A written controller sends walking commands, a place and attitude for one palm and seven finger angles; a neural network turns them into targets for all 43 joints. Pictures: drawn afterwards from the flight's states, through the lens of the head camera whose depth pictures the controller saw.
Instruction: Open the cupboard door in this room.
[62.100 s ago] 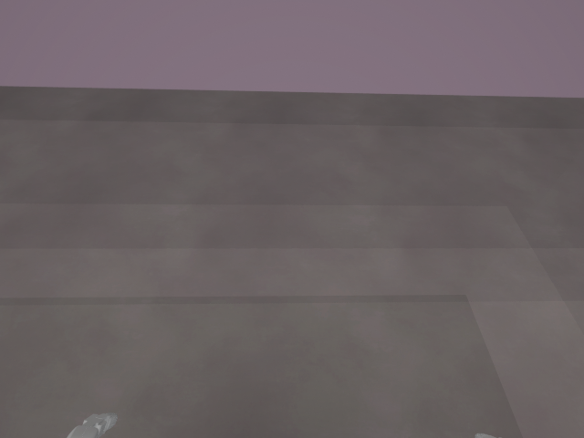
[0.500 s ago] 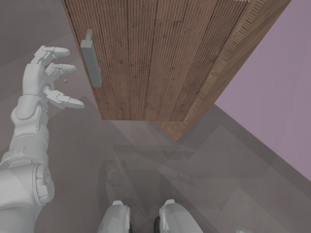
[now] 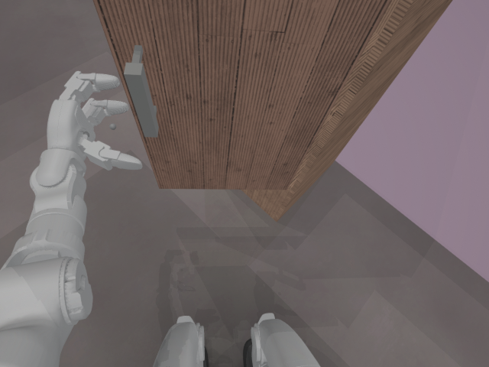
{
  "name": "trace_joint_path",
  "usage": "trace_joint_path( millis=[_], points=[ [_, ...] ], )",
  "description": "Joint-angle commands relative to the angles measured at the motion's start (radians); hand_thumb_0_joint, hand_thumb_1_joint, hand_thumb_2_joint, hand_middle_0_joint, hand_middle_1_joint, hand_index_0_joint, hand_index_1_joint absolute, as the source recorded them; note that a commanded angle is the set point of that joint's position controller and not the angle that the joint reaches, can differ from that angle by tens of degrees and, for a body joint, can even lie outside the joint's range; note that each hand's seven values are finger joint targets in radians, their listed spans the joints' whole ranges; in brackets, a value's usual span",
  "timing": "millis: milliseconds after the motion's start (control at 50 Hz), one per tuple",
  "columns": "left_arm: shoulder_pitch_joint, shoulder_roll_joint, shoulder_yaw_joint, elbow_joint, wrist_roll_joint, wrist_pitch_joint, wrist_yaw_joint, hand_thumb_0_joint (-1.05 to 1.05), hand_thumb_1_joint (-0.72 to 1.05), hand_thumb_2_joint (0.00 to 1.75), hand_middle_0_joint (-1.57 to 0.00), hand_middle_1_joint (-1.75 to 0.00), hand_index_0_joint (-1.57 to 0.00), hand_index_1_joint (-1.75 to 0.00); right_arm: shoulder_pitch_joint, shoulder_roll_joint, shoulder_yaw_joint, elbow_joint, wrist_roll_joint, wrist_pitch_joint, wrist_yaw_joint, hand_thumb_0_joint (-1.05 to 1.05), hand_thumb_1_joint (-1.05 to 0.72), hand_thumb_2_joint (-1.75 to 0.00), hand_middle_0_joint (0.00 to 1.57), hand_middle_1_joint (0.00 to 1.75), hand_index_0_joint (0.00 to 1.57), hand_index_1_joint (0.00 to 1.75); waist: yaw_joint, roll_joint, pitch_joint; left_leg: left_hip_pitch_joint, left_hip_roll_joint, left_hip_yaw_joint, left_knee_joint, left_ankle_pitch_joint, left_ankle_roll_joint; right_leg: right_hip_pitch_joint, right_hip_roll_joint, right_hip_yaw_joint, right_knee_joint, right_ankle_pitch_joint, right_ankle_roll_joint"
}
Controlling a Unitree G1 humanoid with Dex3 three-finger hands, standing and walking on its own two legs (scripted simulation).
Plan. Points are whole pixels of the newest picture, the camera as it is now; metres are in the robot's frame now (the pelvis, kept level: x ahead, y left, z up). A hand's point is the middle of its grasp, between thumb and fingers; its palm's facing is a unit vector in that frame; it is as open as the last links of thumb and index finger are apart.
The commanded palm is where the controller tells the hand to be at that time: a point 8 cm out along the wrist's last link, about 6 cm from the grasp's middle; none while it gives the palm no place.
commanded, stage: slide the fingers in behind the handle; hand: left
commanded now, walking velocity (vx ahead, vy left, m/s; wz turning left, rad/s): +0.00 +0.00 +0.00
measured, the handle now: (145, 94) +0.54 +0.14 +0.05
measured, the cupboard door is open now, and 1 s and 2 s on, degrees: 46 46 46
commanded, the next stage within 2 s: close the thumb around the handle in 1.34 s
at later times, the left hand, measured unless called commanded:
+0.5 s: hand (135, 128) +0.48 +0.15 +0.05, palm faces -0.01 -1.00 +0.01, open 14.0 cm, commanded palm +0.46 +0.19 +0.05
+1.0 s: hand (157, 127) +0.48 +0.12 +0.05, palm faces -0.01 -1.00 +0.00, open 14.0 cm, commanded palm +0.46 +0.16 +0.05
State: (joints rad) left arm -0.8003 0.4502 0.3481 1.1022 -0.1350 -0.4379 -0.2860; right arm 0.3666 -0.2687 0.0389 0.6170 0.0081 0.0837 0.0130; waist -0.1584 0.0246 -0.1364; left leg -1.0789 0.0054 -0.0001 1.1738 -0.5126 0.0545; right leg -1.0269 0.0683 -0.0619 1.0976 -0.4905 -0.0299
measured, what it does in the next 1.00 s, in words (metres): stands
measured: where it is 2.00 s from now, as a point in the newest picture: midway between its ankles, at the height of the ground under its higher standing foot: outside the picture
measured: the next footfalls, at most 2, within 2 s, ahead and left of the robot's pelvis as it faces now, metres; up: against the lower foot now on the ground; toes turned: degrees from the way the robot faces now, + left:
none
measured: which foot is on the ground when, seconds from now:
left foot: down 0.00-1.00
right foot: down 0.00-1.00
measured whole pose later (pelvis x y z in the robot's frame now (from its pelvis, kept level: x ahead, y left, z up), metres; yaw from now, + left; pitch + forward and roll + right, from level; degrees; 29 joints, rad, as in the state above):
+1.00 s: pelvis +0.00 -0.02 +0.00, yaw +1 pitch +23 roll -2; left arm -0.80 0.31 0.26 1.09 -0.10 -0.49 -0.11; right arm 0.35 -0.26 0.02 0.62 -0.01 0.08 0.04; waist -0.15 0.03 -0.15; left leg -1.07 0.00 0.00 1.17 -0.51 0.03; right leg -1.03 0.06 -0.06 1.13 -0.51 -0.05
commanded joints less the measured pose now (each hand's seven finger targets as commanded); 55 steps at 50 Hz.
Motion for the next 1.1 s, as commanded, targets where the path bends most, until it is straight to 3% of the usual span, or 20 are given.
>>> trace_joint_path(
  millis=[0,120,200,280,320,360,480,500,540,580,660,700,780,820,880,900,920,940,1020,1080],
  points=[
    [-0.418,0.208,0.015,-0.218,0.003,-0.082,0.035,0.00,-0.50,0.30,-0.30,-1.20,-0.30,-1.20,0.145,-0.179,-0.071,-0.052,-0.011,-0.019,-0.010,0.00,-0.90,-0.90,0.20,0.30,0.20,0.30,-0.002,0.149,-0.483,0.476,0.023,-0.099,-0.128,0.436,-0.039,0.097,-0.007,0.031,-0.105,0.281,-0.005],
    [-0.425,0.192,0.016,-0.246,0.014,-0.096,0.076,0.00,-0.50,0.30,-0.30,-1.20,-0.30,-1.20,0.137,-0.172,-0.073,-0.060,-0.017,-0.014,-0.002,0.00,-0.90,-0.90,0.20,0.30,0.20,0.30,-0.002,0.149,-0.518,0.484,0.020,-0.092,-0.120,0.463,-0.040,0.126,-0.008,0.034,-0.100,0.315,-0.003],
    [-0.382,0.191,0.026,-0.221,0.016,-0.090,0.081,0.00,-0.50,0.30,-0.30,-1.20,-0.30,-1.20,0.139,-0.170,-0.072,-0.068,-0.015,-0.010,0.000,0.00,-0.90,-0.90,0.20,0.30,0.20,0.30,0.004,0.099,-0.504,0.436,0.015,-0.077,-0.120,0.456,-0.032,0.178,-0.007,0.041,-0.102,0.350,0.000],
    [-0.365,0.106,-0.037,-0.265,0.007,-0.094,0.076,0.00,-0.50,0.30,-0.30,-1.20,-0.30,-1.20,0.131,-0.157,-0.074,-0.077,-0.014,-0.007,0.007,0.00,-0.90,-0.90,0.20,0.30,0.20,0.30,0.002,0.133,-0.501,0.485,0.017,-0.079,-0.125,0.500,-0.036,0.163,-0.006,0.034,-0.105,0.367,-0.005],
    [-0.349,0.090,-0.048,-0.278,0.000,-0.093,0.078,0.00,-0.50,0.30,-0.30,-1.20,-0.30,-1.20,0.127,-0.158,-0.077,-0.072,-0.011,-0.005,0.009,0.00,-0.90,-0.90,0.20,0.30,0.20,0.30,0.001,0.108,-0.499,0.481,0.018,-0.077,-0.128,0.494,-0.037,0.173,-0.006,0.037,-0.113,0.370,-0.001],
    [-0.343,0.049,-0.072,-0.238,-0.002,-0.083,0.084,0.00,-0.50,0.30,-0.30,-1.20,-0.30,-1.20,0.123,-0.155,-0.079,-0.068,-0.008,-0.004,0.009,0.00,-0.90,-0.90,0.20,0.30,0.20,0.30,-0.012,0.073,-0.445,0.441,0.015,-0.072,-0.131,0.437,-0.032,0.159,-0.007,0.037,-0.122,0.344,0.002],
    [-0.401,0.083,-0.041,-0.239,0.017,-0.108,0.132,0.00,-0.50,0.30,-0.30,-1.20,-0.30,-1.20,0.126,-0.155,-0.078,-0.063,-0.016,-0.014,0.008,0.00,-0.90,-0.90,0.20,0.30,0.20,0.30,-0.003,0.083,-0.436,0.412,0.004,-0.072,-0.127,0.388,-0.030,0.154,-0.011,0.045,-0.111,0.314,-0.003],
    [-0.425,0.043,-0.081,-0.248,0.026,-0.117,0.134,0.00,-0.50,0.30,-0.30,-1.20,-0.30,-1.20,0.122,-0.148,-0.077,-0.061,-0.018,-0.015,0.012,0.00,-0.90,-0.90,0.20,0.30,0.20,0.30,-0.017,0.083,-0.454,0.427,0.004,-0.072,-0.125,0.390,-0.029,0.151,-0.011,0.045,-0.112,0.318,0.001],
    [-0.416,0.024,-0.099,-0.273,0.035,-0.132,0.136,0.00,-0.50,0.30,-0.30,-1.20,-0.30,-1.20,0.118,-0.146,-0.081,-0.061,-0.020,-0.018,0.016,0.00,-0.90,-0.90,0.20,0.30,0.20,0.30,-0.008,0.107,-0.492,0.456,0.005,-0.074,-0.121,0.413,-0.033,0.155,-0.012,0.045,-0.106,0.330,-0.003],
    [-0.387,0.033,-0.084,-0.273,0.028,-0.133,0.138,0.00,-0.50,0.30,-0.30,-1.20,-0.30,-1.20,0.121,-0.150,-0.083,-0.065,-0.021,-0.018,0.017,0.00,-0.90,-0.90,0.20,0.30,0.20,0.30,-0.001,0.107,-0.518,0.462,0.003,-0.071,-0.114,0.439,-0.032,0.171,-0.010,0.046,-0.100,0.357,-0.004],
    [-0.383,0.042,-0.073,-0.226,0.026,-0.108,0.145,0.00,-0.50,0.30,-0.30,-1.20,-0.30,-1.20,0.113,-0.146,-0.078,-0.069,-0.017,-0.013,0.016,0.00,-0.90,-0.90,0.20,0.30,0.20,0.30,-0.006,0.039,-0.463,0.347,-0.007,-0.050,-0.122,0.351,-0.021,0.237,-0.015,0.064,-0.120,0.345,0.006],
    [-0.397,0.068,-0.060,-0.225,0.035,-0.110,0.145,0.00,-0.50,0.30,-0.30,-1.20,-0.30,-1.20,0.116,-0.147,-0.078,-0.066,-0.015,-0.016,0.013,0.00,-0.90,-0.90,0.20,0.30,0.20,0.30,-0.001,0.051,-0.462,0.342,-0.008,-0.047,-0.120,0.339,-0.020,0.237,-0.016,0.070,-0.120,0.343,0.004],
    [-0.431,0.010,-0.102,-0.219,0.027,-0.112,0.145,0.00,-0.50,0.30,-0.30,-1.20,-0.30,-1.20,0.118,-0.141,-0.077,-0.066,-0.015,-0.021,0.012,0.00,-0.90,-0.90,0.20,0.30,0.20,0.30,-0.023,0.054,-0.438,0.341,-0.010,-0.049,-0.118,0.321,-0.017,0.211,-0.015,0.068,-0.124,0.327,0.003],
    [-0.413,0.041,-0.070,-0.204,0.025,-0.112,0.148,0.00,-0.50,0.30,-0.30,-1.20,-0.30,-1.20,0.120,-0.149,-0.081,-0.061,-0.016,-0.023,0.010,0.00,-0.90,-0.90,0.20,0.30,0.20,0.30,-0.010,0.043,-0.459,0.339,-0.008,-0.050,-0.116,0.322,-0.019,0.220,-0.016,0.070,-0.123,0.324,0.004],
    [-0.466,-0.015,-0.116,-0.231,0.022,-0.120,0.154,0.00,-0.50,0.30,-0.30,-1.20,-0.30,-1.20,0.122,-0.140,-0.079,-0.060,-0.020,-0.030,0.014,0.00,-0.90,-0.90,0.20,0.30,0.20,0.30,-0.024,0.092,-0.473,0.367,-0.011,-0.052,-0.110,0.341,-0.020,0.194,-0.017,0.066,-0.114,0.334,0.003],
    [-0.442,0.028,-0.078,-0.230,0.028,-0.124,0.162,0.00,-0.50,0.30,-0.30,-1.20,-0.30,-1.20,0.125,-0.148,-0.083,-0.055,-0.022,-0.028,0.014,0.00,-0.90,-0.90,0.20,0.30,0.20,0.30,-0.007,0.079,-0.500,0.380,-0.007,-0.057,-0.109,0.355,-0.024,0.199,-0.017,0.064,-0.108,0.337,0.002],
    [-0.437,0.006,-0.096,-0.242,0.030,-0.126,0.167,0.00,-0.50,0.30,-0.30,-1.20,-0.30,-1.20,0.120,-0.145,-0.083,-0.059,-0.022,-0.028,0.017,0.00,-0.90,-0.90,0.20,0.30,0.20,0.30,-0.011,0.096,-0.504,0.389,-0.007,-0.054,-0.110,0.364,-0.024,0.196,-0.017,0.064,-0.109,0.344,0.002],
    [-0.418,0.038,-0.065,-0.237,0.033,-0.127,0.178,0.00,-0.50,0.30,-0.30,-1.20,-0.30,-1.20,0.124,-0.148,-0.084,-0.057,-0.024,-0.025,0.016,0.00,-0.90,-0.90,0.20,0.30,0.20,0.30,-0.002,0.069,-0.515,0.386,-0.006,-0.054,-0.109,0.372,-0.024,0.211,-0.017,0.063,-0.108,0.352,0.002],
    [-0.416,0.031,-0.083,-0.243,0.050,-0.130,0.184,0.00,-0.50,0.30,-0.30,-1.20,-0.30,-1.20,0.123,-0.141,-0.080,-0.061,-0.024,-0.023,0.019,0.00,-0.90,-0.90,0.20,0.30,0.20,0.30,-0.009,0.062,-0.498,0.351,-0.010,-0.043,-0.109,0.370,-0.019,0.243,-0.017,0.072,-0.110,0.383,0.006],
    [-0.383,0.063,-0.048,-0.252,0.035,-0.127,0.176,0.00,-0.50,0.30,-0.30,-1.20,-0.30,-1.20,0.128,-0.144,-0.081,-0.071,-0.022,-0.023,0.016,0.00,-0.90,-0.90,0.20,0.30,0.20,0.30,0.005,0.038,-0.507,0.326,-0.016,-0.034,-0.112,0.370,-0.015,0.302,-0.016,0.084,-0.117,0.415,0.006]
  ],
)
